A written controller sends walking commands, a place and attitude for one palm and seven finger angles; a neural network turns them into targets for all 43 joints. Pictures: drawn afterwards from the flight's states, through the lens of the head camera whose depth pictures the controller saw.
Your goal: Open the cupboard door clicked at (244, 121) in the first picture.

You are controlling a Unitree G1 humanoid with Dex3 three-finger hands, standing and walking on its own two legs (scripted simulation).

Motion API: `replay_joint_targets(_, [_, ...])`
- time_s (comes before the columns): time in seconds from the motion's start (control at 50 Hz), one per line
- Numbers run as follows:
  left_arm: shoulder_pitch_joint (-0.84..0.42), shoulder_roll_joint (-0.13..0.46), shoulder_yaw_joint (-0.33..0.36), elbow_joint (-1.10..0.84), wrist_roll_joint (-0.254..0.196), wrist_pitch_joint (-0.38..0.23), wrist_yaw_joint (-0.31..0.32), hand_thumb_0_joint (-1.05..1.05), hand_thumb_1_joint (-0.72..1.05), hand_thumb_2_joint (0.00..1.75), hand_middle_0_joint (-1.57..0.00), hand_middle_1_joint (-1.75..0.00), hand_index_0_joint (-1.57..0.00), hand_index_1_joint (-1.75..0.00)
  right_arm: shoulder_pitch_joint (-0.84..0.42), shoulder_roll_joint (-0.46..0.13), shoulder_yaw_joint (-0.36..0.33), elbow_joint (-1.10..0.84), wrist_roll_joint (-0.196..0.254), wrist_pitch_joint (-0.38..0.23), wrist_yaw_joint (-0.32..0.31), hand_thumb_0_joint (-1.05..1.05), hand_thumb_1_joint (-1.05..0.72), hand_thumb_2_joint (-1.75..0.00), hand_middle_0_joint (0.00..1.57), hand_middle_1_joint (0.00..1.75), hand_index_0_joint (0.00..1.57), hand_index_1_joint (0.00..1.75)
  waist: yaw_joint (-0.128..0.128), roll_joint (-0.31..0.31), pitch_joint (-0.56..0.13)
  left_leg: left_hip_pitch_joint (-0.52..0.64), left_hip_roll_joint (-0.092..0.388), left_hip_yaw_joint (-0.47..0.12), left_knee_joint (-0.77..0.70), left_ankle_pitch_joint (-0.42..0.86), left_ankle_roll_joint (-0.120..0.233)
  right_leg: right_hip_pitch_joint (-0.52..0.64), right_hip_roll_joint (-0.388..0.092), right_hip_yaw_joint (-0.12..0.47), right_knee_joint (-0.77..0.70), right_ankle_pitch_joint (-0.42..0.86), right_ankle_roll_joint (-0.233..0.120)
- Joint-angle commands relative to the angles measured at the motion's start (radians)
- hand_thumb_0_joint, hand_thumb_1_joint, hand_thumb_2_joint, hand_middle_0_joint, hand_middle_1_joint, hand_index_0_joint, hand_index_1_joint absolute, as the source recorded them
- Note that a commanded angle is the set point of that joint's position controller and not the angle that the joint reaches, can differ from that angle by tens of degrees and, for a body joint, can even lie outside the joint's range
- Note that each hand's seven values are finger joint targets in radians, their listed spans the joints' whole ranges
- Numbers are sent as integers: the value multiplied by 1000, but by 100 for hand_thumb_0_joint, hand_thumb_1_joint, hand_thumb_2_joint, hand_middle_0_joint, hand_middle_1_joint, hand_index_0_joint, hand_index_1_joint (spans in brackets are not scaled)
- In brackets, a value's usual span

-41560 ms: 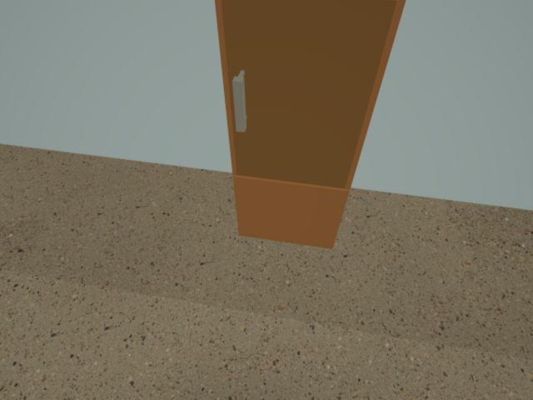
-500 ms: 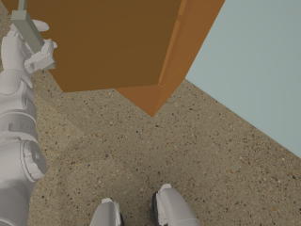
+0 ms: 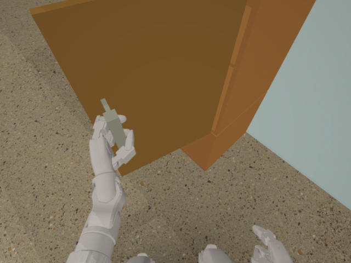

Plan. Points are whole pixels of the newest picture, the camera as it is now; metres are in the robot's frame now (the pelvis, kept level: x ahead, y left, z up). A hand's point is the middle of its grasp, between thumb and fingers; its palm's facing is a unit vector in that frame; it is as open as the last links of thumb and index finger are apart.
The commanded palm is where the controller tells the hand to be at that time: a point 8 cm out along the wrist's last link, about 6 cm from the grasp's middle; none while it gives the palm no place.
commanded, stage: pull the door open along its arc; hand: left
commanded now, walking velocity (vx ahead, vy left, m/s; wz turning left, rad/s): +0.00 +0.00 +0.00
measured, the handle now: (115, 129) +0.41 +0.15 +0.04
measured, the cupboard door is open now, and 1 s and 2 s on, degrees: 76 87 89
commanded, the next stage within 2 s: open thumb and fingers to let go in 0.24 s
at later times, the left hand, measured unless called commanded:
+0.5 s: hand (153, 167) +0.32 +0.06 +0.04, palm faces +0.41 -0.91 -0.04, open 6.7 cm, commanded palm +0.27 +0.11 +0.04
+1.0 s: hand (149, 164) +0.32 +0.07 +0.05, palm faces +0.39 -0.92 -0.01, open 14.2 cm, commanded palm +0.27 +0.11 +0.04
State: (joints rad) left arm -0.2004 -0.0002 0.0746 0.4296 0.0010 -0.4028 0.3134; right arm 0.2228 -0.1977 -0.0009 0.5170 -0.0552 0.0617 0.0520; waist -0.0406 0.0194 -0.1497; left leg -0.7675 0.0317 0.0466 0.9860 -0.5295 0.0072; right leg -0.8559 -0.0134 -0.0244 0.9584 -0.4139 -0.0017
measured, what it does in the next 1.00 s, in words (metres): stands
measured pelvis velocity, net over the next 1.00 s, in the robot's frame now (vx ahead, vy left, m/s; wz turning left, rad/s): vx -0.04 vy -0.02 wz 0.05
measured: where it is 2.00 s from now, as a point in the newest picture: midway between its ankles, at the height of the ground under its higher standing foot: outside the picture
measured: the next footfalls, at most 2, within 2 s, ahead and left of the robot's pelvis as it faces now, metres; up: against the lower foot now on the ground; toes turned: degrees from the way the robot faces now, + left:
none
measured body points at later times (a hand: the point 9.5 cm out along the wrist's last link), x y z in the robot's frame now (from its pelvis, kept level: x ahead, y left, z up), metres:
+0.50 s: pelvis -0.02 -0.04 +0.00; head +0.05 -0.06 +0.44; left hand +0.29 +0.11 +0.04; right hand +0.14 -0.26 -0.13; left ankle -0.04 +0.11 -0.68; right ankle +0.02 -0.12 -0.68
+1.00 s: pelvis -0.04 -0.02 +0.00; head +0.02 -0.04 +0.44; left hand +0.29 +0.11 +0.05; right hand +0.12 -0.24 -0.12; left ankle -0.04 +0.11 -0.68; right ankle +0.02 -0.12 -0.68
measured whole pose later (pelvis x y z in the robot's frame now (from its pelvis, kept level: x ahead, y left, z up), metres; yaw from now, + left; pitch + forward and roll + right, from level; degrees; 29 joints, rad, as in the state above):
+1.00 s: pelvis -0.04 -0.02 +0.00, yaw +3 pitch +14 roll +1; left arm -0.25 -0.09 -0.07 0.55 0.08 -0.44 0.56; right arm 0.20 -0.20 -0.01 0.63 -0.09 -0.03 0.01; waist -0.02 0.03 -0.14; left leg -0.78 0.01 0.00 1.01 -0.47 -0.02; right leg -0.85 -0.04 -0.07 1.00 -0.39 -0.04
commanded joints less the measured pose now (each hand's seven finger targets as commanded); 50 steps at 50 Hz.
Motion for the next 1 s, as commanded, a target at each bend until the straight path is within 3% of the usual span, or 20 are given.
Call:
replay_joint_targets(0.0, [-90, 112, 93, -244, 7, -72, 171, 0, 90, 90, -40, -135, -40, -135, 10, -102, -40, -85, -9, -43, -29, 0, -90, -90, 20, 30, 20, 30, 65, -75, -310, 42, -42, -17, -118, 374, -19, 411, 5, -4, -77, 403, -24])
replay_joint_targets(0.02, [-91, 108, 77, -255, 24, -75, 187, 0, 90, 90, -40, -135, -40, -135, 6, -99, -42, -85, -14, -48, -34, 0, -90, -90, 20, 30, 20, 30, 57, -106, -321, 44, -42, -20, -112, 374, -14, 418, 6, -1, -80, 408, -22])
replay_joint_targets(0.06, [-58, 73, 28, -275, 52, -79, 202, 0, 90, 90, -40, -135, -40, -135, -1, -89, -42, -80, -20, -55, -36, 0, -90, -90, 20, 30, 20, 30, 62, -72, -329, 53, -44, -15, -111, 381, -16, 427, -1, 4, -76, 430, -23])
replay_joint_targets(0.14, [-15, 29, -41, -308, 77, -80, 206, 0, 90, 90, -40, -135, -40, -135, -21, -80, -43, -78, -24, -69, -39, 0, -90, -90, 20, 30, 20, 30, 57, -80, -329, 52, -48, -15, -107, 366, -13, 447, -7, 19, -88, 437, -23])
replay_joint_targets(0.18, [-12, -41, -113, -318, 76, -75, 206, 0, 90, 90, -40, -135, -40, -135, -27, -75, -43, -73, -24, -81, -34, 0, -90, -90, 20, 30, 20, 30, 39, -60, -307, 68, -47, -15, -100, 367, -13, 417, -7, 10, -91, 437, -23])
replay_joint_targets(0.22, [-36, -79, -162, -325, 79, -73, 214, 0, 90, 90, -40, -135, -40, -135, -35, -77, -45, -71, -26, -94, -34, 0, -90, -90, 20, 30, 20, 30, 19, -108, -298, 60, -47, -23, -95, 343, -11, 409, -8, 14, -103, 412, -20])
replay_joint_targets(0.26, [-44, -111, -200, -334, 90, -71, 230, 0, 90, 90, -40, -135, -40, -135, -37, -74, -47, -65, -30, -107, -30, 0, -90, -90, 20, 30, 20, 30, 20, -83, -307, 63, -49, -22, -89, 333, -11, 401, -14, 18, -102, 402, -19])
replay_joint_targets(0.3, [-55, -156, -257, -336, 116, -66, 248, 0, 90, 90, -40, -135, -40, -135, -38, -73, -52, -59, -34, -119, -26, 0, -90, -90, 20, 30, 20, 30, 5, -100, -306, 65, -48, -24, -80, 327, -10, 380, -14, 16, -102, 390, -18])
replay_joint_targets(0.32, [-157, -111, -232, -318, 130, -65, 263, 0, 90, 90, -40, -135, -40, -135, -37, -80, -49, -44, -36, -120, -32, 0, -90, -90, 20, 30, 20, 30, -18, -115, -283, 41, -48, -33, -68, 306, -7, 356, -20, 24, -106, 365, -16])
replay_joint_targets(0.36, [-161, -61, -184, -284, 154, -69, 279, 0, 76, 84, -39, -134, -39, -134, -47, -78, -54, -30, -41, -118, -44, 0, -90, -90, 20, 30, 20, 30, 1, -123, -303, 16, -52, -29, -65, 263, -6, 374, -30, 53, -116, 305, -11])
replay_joint_targets(0.42, [-177, -46, -166, -273, 142, -74, 268, 0, 55, 75, -38, -131, -38, -131, -56, -78, -53, -24, -37, -123, -53, 0, -90, -90, 20, 30, 20, 30, 7, -122, -316, 6, -58, -28, -66, 240, -2, 399, -38, 75, -141, 273, -10])
replay_joint_targets(0.46, [-183, -53, -158, -237, 105, -71, 245, 0, 41, 69, -36, -130, -36, -130, -62, -76, -48, -15, -31, -123, -60, 0, -90, -90, 20, 30, 20, 30, 2, -145, -296, -9, -60, -27, -70, 213, -3, 411, -46, 92, -165, 240, -2])
replay_joint_targets(0.54, [-219, -80, -166, -198, 62, -74, 217, 0, 13, 57, -35, -127, -35, -127, -62, -84, -47, -10, -25, -135, -62, 0, -90, -90, 20, 30, 20, 30, -3, -134, -286, -1, -61, -27, -82, 194, -2, 388, -40, 83, -179, 178, -3])
replay_joint_targets(0.62, [-237, -66, -154, -172, 68, -86, 219, 0, -15, 45, -32, -124, -32, -124, -56, -92, -48, -12, -26, -141, -55, 0, -90, -90, 20, 30, 20, 30, 1, -123, -283, 0, -61, -28, -88, 188, 0, 372, -34, 71, -174, 157, -9])
replay_joint_targets(0.64, [-231, -60, -142, -156, 69, -90, 222, 0, -22, 42, -32, -123, -32, -123, -51, -91, -50, -8, -27, -141, -53, 0, -90, -90, 20, 30, 20, 30, 2, -144, -285, -7, -61, -27, -85, 189, 0, 374, -37, 75, -174, 158, -6])
replay_joint_targets(0.72, [-259, -46, -133, -121, 78, -91, 228, 0, -50, 30, -30, -120, -30, -120, -60, -96, -47, -13, -26, -139, -52, 0, -90, -90, 20, 30, 20, 30, 2, -149, -251, -21, -62, -28, -94, 142, 2, 349, -35, 80, -195, 67, -10])
replay_joint_targets(0.76, [-305, -57, -140, -112, 79, -97, 232, 0, -50, 30, -30, -120, -30, -120, -64, -95, -45, -10, -26, -139, -53, 0, -90, -90, 20, 30, 20, 30, -4, -128, -242, -15, -61, -27, -98, 124, 2, 320, -33, 69, -191, 36, -11])
replay_joint_targets(0.82, [-326, -47, -127, -106, 81, -101, 244, 0, -50, 30, -27, -105, -27, -105, -59, -97, -45, -12, -30, -141, -53, 0, -90, -90, 20, 30, 20, 30, 0, -129, -267, -6, -61, -32, -103, 131, 3, 323, -25, 52, -176, 47, -16])
replay_joint_targets(0.98, [-346, -100, -162, -78, 96, -93, 264, 0, -50, 30, -21, -65, -21, -65, -50, -98, -46, -11, -36, -137, -44, 0, -90, -90, 20, 30, 20, 30, -2, -92, -278, 25, -53, -34, -112, 170, -2, 277, -8, 0, -127, 115, -24])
